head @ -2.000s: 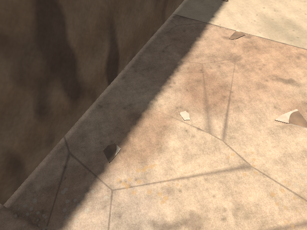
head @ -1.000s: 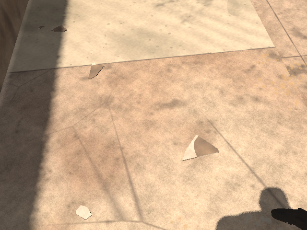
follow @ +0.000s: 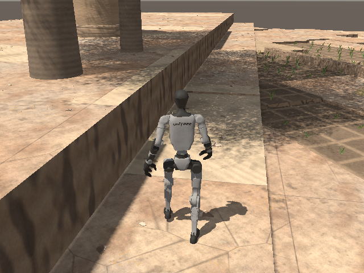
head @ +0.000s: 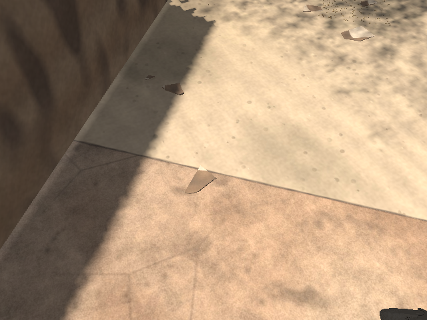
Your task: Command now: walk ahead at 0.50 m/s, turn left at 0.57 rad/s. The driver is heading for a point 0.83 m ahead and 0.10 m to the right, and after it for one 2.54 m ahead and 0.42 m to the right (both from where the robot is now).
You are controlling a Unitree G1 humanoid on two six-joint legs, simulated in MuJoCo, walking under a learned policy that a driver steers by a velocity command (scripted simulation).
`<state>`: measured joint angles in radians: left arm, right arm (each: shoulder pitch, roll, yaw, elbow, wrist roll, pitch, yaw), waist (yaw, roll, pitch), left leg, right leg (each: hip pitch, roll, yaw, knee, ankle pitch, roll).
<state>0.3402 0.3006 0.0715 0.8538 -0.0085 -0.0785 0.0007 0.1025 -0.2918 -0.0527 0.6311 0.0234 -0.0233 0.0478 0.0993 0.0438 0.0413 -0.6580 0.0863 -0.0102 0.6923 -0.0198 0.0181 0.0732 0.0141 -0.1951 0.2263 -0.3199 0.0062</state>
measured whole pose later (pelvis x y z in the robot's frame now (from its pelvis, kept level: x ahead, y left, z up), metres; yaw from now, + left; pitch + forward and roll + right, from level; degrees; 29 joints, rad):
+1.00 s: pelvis +0.57 +0.00 +0.01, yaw -19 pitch +2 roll +0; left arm 0.30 0.30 0.07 0.72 -0.02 -0.01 0.02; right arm 0.06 -0.29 -0.03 0.67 -0.01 -0.09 0.00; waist 0.06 0.03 0.05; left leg -0.62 0.04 -0.12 0.60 -0.01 -0.08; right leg -0.17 0.12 0.15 0.41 -0.27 -0.07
